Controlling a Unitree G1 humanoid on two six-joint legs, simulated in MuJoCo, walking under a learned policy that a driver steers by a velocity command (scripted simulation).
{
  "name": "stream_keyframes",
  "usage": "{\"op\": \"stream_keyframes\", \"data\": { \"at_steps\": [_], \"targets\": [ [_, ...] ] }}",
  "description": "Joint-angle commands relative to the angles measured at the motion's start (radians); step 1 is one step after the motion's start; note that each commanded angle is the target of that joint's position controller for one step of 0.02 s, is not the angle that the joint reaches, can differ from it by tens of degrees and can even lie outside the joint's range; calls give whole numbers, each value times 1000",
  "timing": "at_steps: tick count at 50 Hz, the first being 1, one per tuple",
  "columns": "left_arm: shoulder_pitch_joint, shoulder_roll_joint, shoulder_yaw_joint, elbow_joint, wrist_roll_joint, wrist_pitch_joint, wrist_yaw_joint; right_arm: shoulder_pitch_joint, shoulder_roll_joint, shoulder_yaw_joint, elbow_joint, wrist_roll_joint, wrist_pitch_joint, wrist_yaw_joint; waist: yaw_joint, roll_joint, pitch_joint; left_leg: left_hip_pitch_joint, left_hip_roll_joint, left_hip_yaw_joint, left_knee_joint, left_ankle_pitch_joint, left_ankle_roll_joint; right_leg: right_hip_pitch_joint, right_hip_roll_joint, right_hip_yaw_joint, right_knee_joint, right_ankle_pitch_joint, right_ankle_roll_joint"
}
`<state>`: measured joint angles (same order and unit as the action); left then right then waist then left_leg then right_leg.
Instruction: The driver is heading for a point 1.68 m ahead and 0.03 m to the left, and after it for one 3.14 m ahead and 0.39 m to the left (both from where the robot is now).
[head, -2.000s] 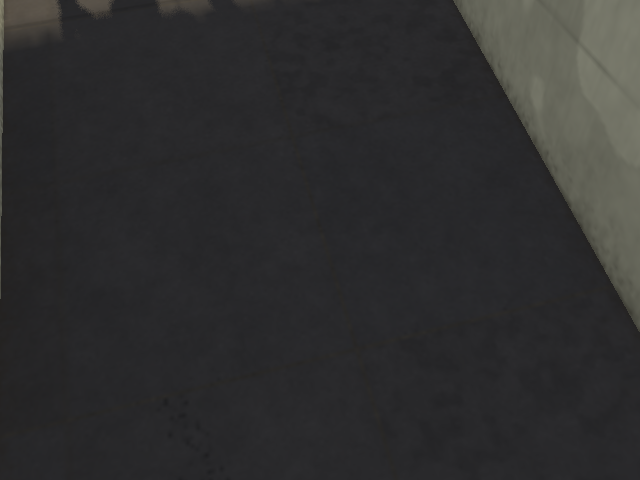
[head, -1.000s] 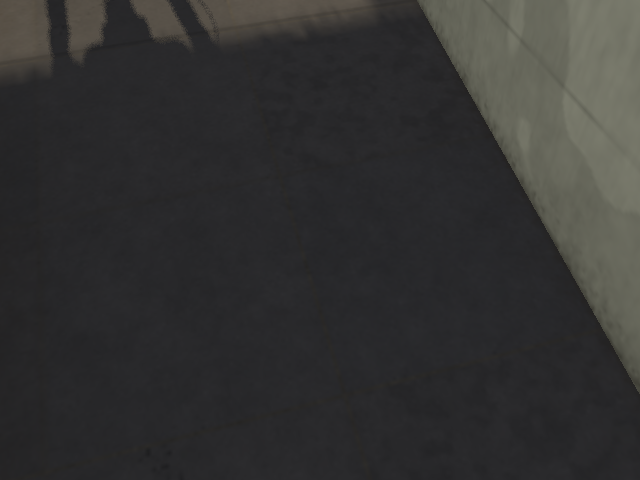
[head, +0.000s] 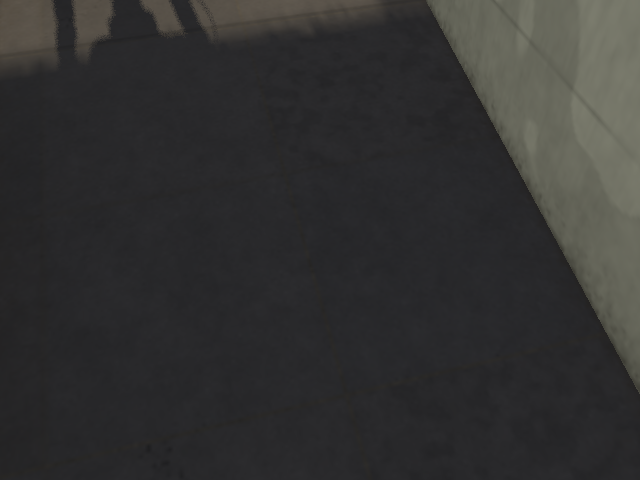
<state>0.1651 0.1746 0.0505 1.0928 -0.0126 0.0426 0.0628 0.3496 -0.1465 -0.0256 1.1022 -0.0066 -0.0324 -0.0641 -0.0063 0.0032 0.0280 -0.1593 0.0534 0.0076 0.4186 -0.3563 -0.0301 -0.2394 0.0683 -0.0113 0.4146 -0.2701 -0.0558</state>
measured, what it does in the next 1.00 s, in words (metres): climbs: left foot, then right foot 0.04 m higher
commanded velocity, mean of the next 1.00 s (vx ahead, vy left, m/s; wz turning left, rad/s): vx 0.38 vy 0.00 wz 0.00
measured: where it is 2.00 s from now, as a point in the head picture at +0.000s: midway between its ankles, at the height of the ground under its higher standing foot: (316, 271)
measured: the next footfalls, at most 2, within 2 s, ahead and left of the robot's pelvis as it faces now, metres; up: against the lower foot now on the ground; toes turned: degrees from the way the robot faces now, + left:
left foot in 0.34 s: +0.05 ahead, +0.16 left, +0.00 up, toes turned +3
right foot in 0.76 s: +0.42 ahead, -0.07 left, +0.05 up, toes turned -4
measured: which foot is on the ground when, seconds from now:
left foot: down 0.00-0.08, up 0.10-0.32, down 0.34-0.78, up 0.80-1.00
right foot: down 0.00-0.32, up 0.34-0.74, down 0.76-1.00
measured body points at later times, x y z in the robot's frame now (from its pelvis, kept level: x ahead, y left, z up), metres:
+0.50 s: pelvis +0.09 +0.07 +0.00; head +0.08 +0.09 +0.45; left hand +0.23 +0.30 -0.14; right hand -0.02 -0.15 -0.14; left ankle +0.01 +0.16 -0.74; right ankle +0.11 -0.07 -0.62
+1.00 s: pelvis +0.36 +0.01 +0.04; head +0.37 +0.00 +0.49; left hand +0.34 +0.25 -0.10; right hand +0.52 -0.24 -0.07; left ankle +0.37 +0.16 -0.55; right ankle +0.38 -0.07 -0.70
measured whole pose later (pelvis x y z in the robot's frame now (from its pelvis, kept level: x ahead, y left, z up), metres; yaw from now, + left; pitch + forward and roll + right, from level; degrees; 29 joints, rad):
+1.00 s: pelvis +0.36 +0.01 +0.04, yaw +2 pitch +1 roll -1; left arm 0.36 0.19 0.02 1.09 0.01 -0.08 -0.04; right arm 0.15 -0.25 -0.04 0.83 0.03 -0.07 0.00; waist 0.02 0.05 -0.03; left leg -0.76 0.11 -0.04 1.48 -0.22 0.12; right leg -0.21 0.05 -0.11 0.38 -0.34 -0.04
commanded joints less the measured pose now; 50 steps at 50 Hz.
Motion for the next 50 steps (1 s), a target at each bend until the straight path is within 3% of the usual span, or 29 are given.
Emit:
{"op": "stream_keyframes", "data": {
  "at_steps": [1,3,5,7,9,11,13,16,17,18,19,20,22,23,26,29,32,35,37,38,39,40,41,42,43,44,45,48,50],
  "targets": [
    [35,90,15,-22,0,-6,4,110,-70,-13,2,2,-2,-4,1,0,-10,-80,-17,24,-54,3,11,73,-85,100,-98,-68,-13],
    [71,131,32,-16,-14,-6,8,100,-79,-20,-11,10,2,-12,9,-37,9,-126,-50,65,44,-158,34,31,-98,128,-120,-384,-42],
    [132,154,44,-14,-20,-19,7,77,-52,-14,-37,12,-8,-13,27,-112,47,-244,-57,92,199,-198,56,23,-218,294,-209,-611,-110],
    [178,176,56,-15,-18,-40,6,63,-46,-15,-52,15,-25,3,35,-161,55,-258,-23,48,433,-179,77,-37,-353,499,-307,-643,-193],
    [131,168,53,-42,-18,-74,4,41,-93,-36,-75,29,-38,13,3,-141,54,-356,36,-52,651,-246,94,-23,-411,558,-330,-542,-221],
    [57,142,42,-75,-36,-100,0,38,-103,-44,-83,28,-48,19,-37,-100,32,-369,71,-72,551,-190,94,15,-354,430,-307,-370,-165],
    [-5,157,43,-106,-29,-97,-5,59,-76,-43,-68,26,-55,24,-74,-90,10,-188,35,2,312,-154,93,-55,-252,261,-273,-208,-133],
    [-37,141,40,-139,-29,-75,-12,301,-51,-47,51,7,-35,30,-163,56,24,202,-90,152,45,1,67,-333,-102,58,61,-260,-100],
    [-67,67,18,-168,-25,-83,-30,427,-67,-47,63,2,-36,32,-194,235,-53,359,75,-108,-1,-101,98,-502,-43,-33,452,-246,-41],
    [-56,-18,-7,-192,-2,-94,-56,360,-104,-21,-4,14,-41,45,-122,312,-55,300,246,-376,10,123,139,-624,-39,1,768,-317,-7],
    [27,-5,-2,-194,-44,-103,-65,345,-228,-55,-11,-1,-56,51,-87,392,-54,261,410,-764,-250,-308,328,-736,-57,65,850,-275,-11],
    [-75,58,5,-226,-69,-113,-62,265,-195,-47,-7,2,-66,54,-66,184,108,184,415,-763,-296,-548,331,-866,-129,70,961,-200,-7],
    [-90,71,6,-213,-41,-115,-58,147,-150,-18,-40,-15,-73,62,-34,57,141,98,299,-518,-266,-335,269,-856,-178,53,1019,-20,20],
    [-70,91,13,-204,-25,-116,-59,135,-135,-11,-46,-12,-74,64,-24,51,141,75,252,-424,-273,-226,251,-817,-185,46,972,53,36],
    [-117,60,7,-216,-24,-107,-70,230,-82,12,-26,-8,-65,50,-46,84,133,78,178,-236,-288,47,235,-775,-178,-15,936,141,68],
    [-259,23,-18,-282,-21,-111,-85,249,-87,20,-48,-11,-49,31,-69,64,136,83,152,-125,-313,239,218,-717,-175,-61,709,216,75],
    [-367,12,-31,-330,-24,-120,-97,272,-142,12,-56,-10,-45,21,-77,127,140,82,176,-66,-390,392,226,-561,-134,-129,522,204,37],
    [-341,51,-19,-341,-17,-127,-108,277,-169,6,-57,9,-35,27,-17,196,74,219,202,8,-246,881,210,-440,-76,-191,458,55,-26],
    [-203,87,4,-327,-18,-122,-112,275,-177,8,-45,10,-27,23,94,269,-55,261,226,31,-23,1287,185,-218,-13,-200,412,-30,-61],
    [-25,156,35,-278,-30,-112,-108,227,-190,6,-62,5,-29,24,191,270,-158,188,202,42,156,1298,153,40,-9,-144,319,19,-94],
    [182,244,65,-222,-29,-92,-99,175,-175,14,-108,-13,-36,28,268,155,-319,-96,155,13,457,947,120,448,-177,124,293,-65,-140],
    [259,324,73,-179,-28,-80,-91,251,-13,48,-131,-27,-68,56,146,-237,-505,-383,-62,-83,780,-144,73,716,-413,611,77,-345,-233],
    [318,256,53,-147,-17,-82,-82,214,-69,20,-131,30,-101,74,180,-287,-521,-533,-130,-255,992,-179,94,699,-477,973,-240,-554,-278],
    [201,181,27,-137,-16,-104,-77,55,-132,-2,-190,69,-112,75,131,-198,-220,-673,-71,-185,1085,-122,99,507,-456,831,-266,-482,-221],
    [108,98,-2,-140,-6,-125,-84,-45,-129,0,-234,60,-111,71,90,-51,-105,-665,-10,-137,1089,-38,122,310,-428,639,-231,-321,-181],
    [49,57,-17,-131,15,-142,-94,-84,-130,-8,-248,42,-95,63,39,46,-52,-591,44,-110,1068,60,138,136,-378,463,-228,-149,-138],
    [50,25,-26,-105,38,-151,-106,-57,-93,-5,-250,26,-79,64,-2,8,-64,-492,83,-116,1048,133,162,23,-302,275,-185,30,-95],
    [55,44,-32,-78,22,-151,-103,-3,-69,-4,-258,48,-32,67,-73,-63,-9,-590,87,-87,1140,147,164,-61,-280,189,-269,-33,-120],
    [109,42,-42,-62,19,-150,-102,-73,-79,2,-283,23,-14,73,-62,-34,30,-692,105,-63,1124,213,142,-94,-236,88,-257,40,-109]
  ]
}}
